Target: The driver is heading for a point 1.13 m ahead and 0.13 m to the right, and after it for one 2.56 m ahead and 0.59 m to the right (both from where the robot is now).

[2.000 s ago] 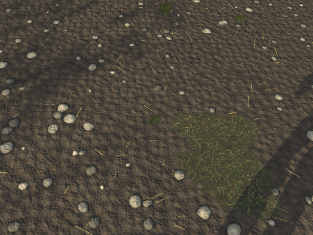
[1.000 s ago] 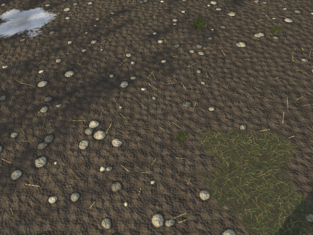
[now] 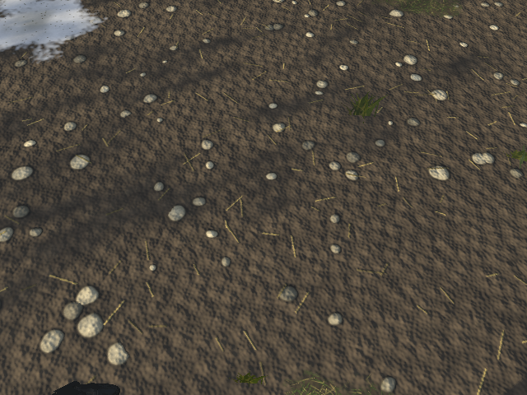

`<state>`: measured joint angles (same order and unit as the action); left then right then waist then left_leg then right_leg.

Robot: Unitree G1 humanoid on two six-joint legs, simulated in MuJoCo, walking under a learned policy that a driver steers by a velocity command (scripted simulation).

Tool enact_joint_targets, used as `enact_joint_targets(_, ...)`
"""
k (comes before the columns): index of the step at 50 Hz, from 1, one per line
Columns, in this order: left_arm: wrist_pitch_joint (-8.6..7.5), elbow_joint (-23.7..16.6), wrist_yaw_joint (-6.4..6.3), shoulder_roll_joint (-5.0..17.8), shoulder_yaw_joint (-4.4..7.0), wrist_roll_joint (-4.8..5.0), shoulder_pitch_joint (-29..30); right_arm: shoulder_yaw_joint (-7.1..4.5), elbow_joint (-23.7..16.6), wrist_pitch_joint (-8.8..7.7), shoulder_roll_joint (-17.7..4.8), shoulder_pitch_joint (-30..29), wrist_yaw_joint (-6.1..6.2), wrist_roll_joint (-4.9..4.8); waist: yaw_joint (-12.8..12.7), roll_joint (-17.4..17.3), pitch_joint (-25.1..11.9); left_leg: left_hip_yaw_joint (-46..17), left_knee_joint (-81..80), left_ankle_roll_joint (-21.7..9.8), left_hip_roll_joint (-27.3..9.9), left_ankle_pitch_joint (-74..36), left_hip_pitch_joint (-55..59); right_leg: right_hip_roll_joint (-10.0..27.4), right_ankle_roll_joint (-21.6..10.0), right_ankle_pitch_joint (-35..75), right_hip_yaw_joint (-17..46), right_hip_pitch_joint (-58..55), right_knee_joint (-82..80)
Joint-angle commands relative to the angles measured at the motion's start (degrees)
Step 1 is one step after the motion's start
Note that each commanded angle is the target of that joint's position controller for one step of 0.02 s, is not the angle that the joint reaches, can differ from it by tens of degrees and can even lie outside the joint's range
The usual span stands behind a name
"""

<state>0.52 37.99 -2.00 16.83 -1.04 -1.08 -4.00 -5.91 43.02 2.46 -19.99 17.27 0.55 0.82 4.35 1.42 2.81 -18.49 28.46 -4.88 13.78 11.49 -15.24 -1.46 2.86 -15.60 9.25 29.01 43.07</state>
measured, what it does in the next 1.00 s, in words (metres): walks ahead: right foot, then left foot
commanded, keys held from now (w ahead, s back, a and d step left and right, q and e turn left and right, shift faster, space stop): shift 0.62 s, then w+shift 0.38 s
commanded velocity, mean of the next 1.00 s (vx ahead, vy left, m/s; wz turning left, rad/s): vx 0.21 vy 0.00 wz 0.17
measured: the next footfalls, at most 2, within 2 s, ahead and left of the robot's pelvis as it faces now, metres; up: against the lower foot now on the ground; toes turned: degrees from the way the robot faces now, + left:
right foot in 0.06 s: +0.13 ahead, -0.13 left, +0.00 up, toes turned +10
left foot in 0.50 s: +0.04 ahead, +0.05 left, +0.00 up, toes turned +2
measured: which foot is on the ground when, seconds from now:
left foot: down 0.00-0.06, up 0.08-0.48, down 0.50-0.92, up 0.94-1.00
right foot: up 0.00-0.04, down 0.06-0.66, up 0.68-0.90, down 0.92-1.00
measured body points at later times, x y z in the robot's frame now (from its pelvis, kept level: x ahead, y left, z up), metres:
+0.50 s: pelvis +0.04 -0.05 +0.00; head +0.06 -0.06 +0.45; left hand +0.08 +0.22 -0.12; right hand +0.18 -0.30 -0.13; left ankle +0.00 +0.05 -0.74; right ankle +0.09 -0.14 -0.74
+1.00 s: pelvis +0.14 -0.09 +0.00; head +0.15 -0.10 +0.45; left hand +0.17 +0.21 -0.11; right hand +0.24 -0.35 -0.14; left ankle +0.02 +0.04 -0.68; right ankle +0.15 -0.17 -0.74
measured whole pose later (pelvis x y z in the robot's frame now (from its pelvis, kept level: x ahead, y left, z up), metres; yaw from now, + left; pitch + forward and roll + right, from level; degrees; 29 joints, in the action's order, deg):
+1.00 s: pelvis +0.14 -0.09 +0.00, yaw +8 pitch +1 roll +0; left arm -3.7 49.8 1.1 17.4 3.2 -2.1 -16.6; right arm -2.8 54.4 -3.2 -16.7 15.8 -0.9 1.2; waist -1.0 -1.6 -0.7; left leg -5.1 54.3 -6.8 1.3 20.7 -17.0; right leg -0.7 -3.1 -16.0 -4.5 15.9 30.9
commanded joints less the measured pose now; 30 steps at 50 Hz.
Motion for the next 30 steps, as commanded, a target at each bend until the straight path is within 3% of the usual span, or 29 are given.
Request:
enact_joint_targets(1,-2.23,-3.18,-0.34,6.04,1.74,0.63,-2.12,-1.52,-3.65,-0.34,-6.79,-0.41,0.09,0.29,-2.17,-10.57,-6.82,-14.3,-0.37,-2.99,-14.7,-26.98,7.89,-1.53,-1.75,-0.25,-1.72,-6.98,-10.88)
enact_joint_targets(2,-2.64,-2.4,-0.58,6.07,1.9,0.28,-4.87,-1.2,-3.97,-0.34,-6.33,-1.97,0.21,-0.29,-4.24,-10.15,-6.19,-13.64,1.31,-0.93,-13.15,-22.42,4.68,-0.82,-2.48,5.38,-2.34,-13.36,-19.36)
enact_joint_targets(3,-2.97,-2.0,-1.04,7.47,2.34,-0.28,-5.72,-0.6,-4.02,-0.51,-4.75,-0.68,0.35,-0.78,-3.87,-5.63,-6.66,-10.64,5.81,1.46,-10.57,-8.77,0.23,4.44,-4.09,9.26,1.84,-20.25,-24.62)
enact_joint_targets(4,-2.54,-3.58,-1.41,11.32,2.75,-0.51,-3.61,0.59,-4.06,-0.48,-0.35,6.05,0.53,-0.4,0.43,8.46,-8.92,-0.29,17.44,4.07,-4.66,18.58,-5.29,19.81,-8.08,20.72,16.42,-26.25,-25.02)
enact_joint_targets(5,-1.29,-2.81,-0.82,13.61,3.61,-0.39,-6.7,-0.68,-4.66,-0.05,-5.89,5.42,0.85,0.19,-1.82,11.82,-9.41,8.03,25.41,5.16,0.74,29.11,-12.34,24.25,-16.1,29.42,27.34,-25.74,-25.54)
enact_joint_targets(6,-0.88,-2.0,-0.27,11.13,3.55,0.42,-8.19,-0.83,-3.71,0.01,-7.35,4.26,0.84,1.51,-2.02,7.07,-8.08,7.67,32.95,5.74,-3.23,24.94,-13.45,23.76,-17.56,31.01,25.58,-24.41,-24.46)
enact_joint_targets(7,-0.73,-2.11,0.07,7.59,2.75,0.79,-6.94,-0.91,-2.68,0.25,-7.68,2.06,0.45,1.22,-2.42,2.74,-6.19,7.08,34.69,6.06,-4.46,20.22,-12.41,18.98,-15.37,29.04,17.26,-22.01,-23.23)
enact_joint_targets(8,-0.51,-2.17,0.21,6.83,2.56,0.3,-5.38,-0.66,-2.39,0.61,-6.55,1.08,-0.03,0.43,-2.11,3.2,-5.32,7.2,35.32,6.74,-4.45,17.32,-11.27,14.57,-12.92,27.91,11.0,-20.41,-23.18)
enact_joint_targets(10,-0.65,-1.56,0.03,7.13,2.69,-0.21,-5.52,0.0,-2.0,1.14,-5.21,0.73,-0.76,-0.06,-2.32,7.23,-5.89,8.84,37.78,7.69,-3.98,14.52,-10.31,11.19,-11.59,32.91,5.62,-20.21,-22.73)
enact_joint_targets(12,-0.99,-0.69,0.36,6.44,2.61,0.04,-7.27,0.49,-1.82,1.6,-4.5,-0.72,-0.78,-0.38,-3.03,7.58,-6.75,9.03,36.39,8.05,-4.05,13.64,-9.72,10.97,-11.72,33.6,4.37,-21.35,-22.57)
enact_joint_targets(16,-1.3,1.71,0.4,6.35,2.69,0.07,-10.11,1.77,-0.58,2.16,-2.65,-3.66,-0.47,-0.38,-4.71,9.08,-5.78,9.9,23.48,7.86,-6.28,14.36,-7.72,11.32,-12.44,23.11,5.78,-23.63,-24.34)
enact_joint_targets(21,-0.28,4.44,0.77,7.37,3.33,-0.41,-11.85,3.25,2.15,1.7,-1.0,-5.02,0.41,-0.96,-5.61,10.17,-4.47,15.79,5.46,5.57,-8.98,13.71,1.87,11.18,-13.43,17.45,6.77,-20.31,-24.85)
enact_joint_targets(23,0.26,5.49,0.65,6.99,3.26,0.03,-11.49,3.88,4.41,0.82,0.31,-2.28,0.93,-0.84,-3.54,8.01,-4.18,16.67,-8.21,3.96,-9.6,3.7,8.73,10.42,-11.57,18.28,5.98,-17.62,-22.58)
enact_joint_targets(24,0.12,6.06,0.58,6.43,3.12,0.04,-12.52,3.93,4.98,0.15,-0.53,-2.43,1.26,-0.39,-3.69,6.05,-4.43,13.54,-12.23,2.91,-11.6,-1.99,13.26,10.18,-9.45,16.95,6.1,-14.57,-22.01)
enact_joint_targets(25,-0.36,5.79,0.8,5.07,2.73,0.33,-13.12,3.8,4.86,-0.65,-2.87,-2.99,1.63,0.55,-4.48,1.63,-5.92,7.14,-12.65,1.58,-17.51,-3.34,17.47,8.94,-7.16,12.89,4.5,-11.01,-20.01)
enact_joint_targets(26,-0.64,5.38,1.06,2.94,2.25,1.16,-13.96,3.56,4.88,-1.04,-5.62,-6.75,1.55,0.53,-7.63,-6.9,-4.23,1.4,-11.03,-1.41,-23.39,-11.0,11.55,2.86,-5.46,5.15,-1.86,-11.68,-20.06)
enact_joint_targets(27,-0.24,7.07,0.74,3.35,2.2,0.77,-12.63,4.74,5.15,-1.6,-1.52,-8.48,0.98,0.02,-6.6,-5.5,-3.62,2.32,-11.0,-2.34,-24.31,-9.65,4.87,2.53,-5.18,3.23,-3.01,-18.66,-21.28)
enact_joint_targets(28,-0.03,7.84,0.71,3.44,2.36,0.43,-11.9,5.3,5.59,-2.03,-0.29,-9.23,0.82,-0.06,-6.73,-6.47,-2.38,3.99,-11.22,-0.86,-21.66,-5.11,3.15,2.68,-5.26,5.59,-2.27,-20.62,-22.12)
enact_joint_targets(30,0.04,9.34,1.02,4.7,2.86,0.26,-11.46,5.44,7.64,-2.29,-0.62,-7.16,1.21,-0.03,-5.82,-7.72,-0.84,6.05,-11.71,1.03,-18.56,-2.3,2.63,3.65,-5.68,9.55,-1.6,-21.42,-22.1)
Keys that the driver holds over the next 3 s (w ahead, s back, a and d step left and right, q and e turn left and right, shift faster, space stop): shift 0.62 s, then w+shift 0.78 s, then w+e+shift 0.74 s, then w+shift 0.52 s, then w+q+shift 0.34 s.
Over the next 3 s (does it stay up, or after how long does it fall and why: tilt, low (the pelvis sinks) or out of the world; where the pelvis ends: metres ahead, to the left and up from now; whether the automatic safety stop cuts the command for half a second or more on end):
stays up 1.82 -0.37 0.00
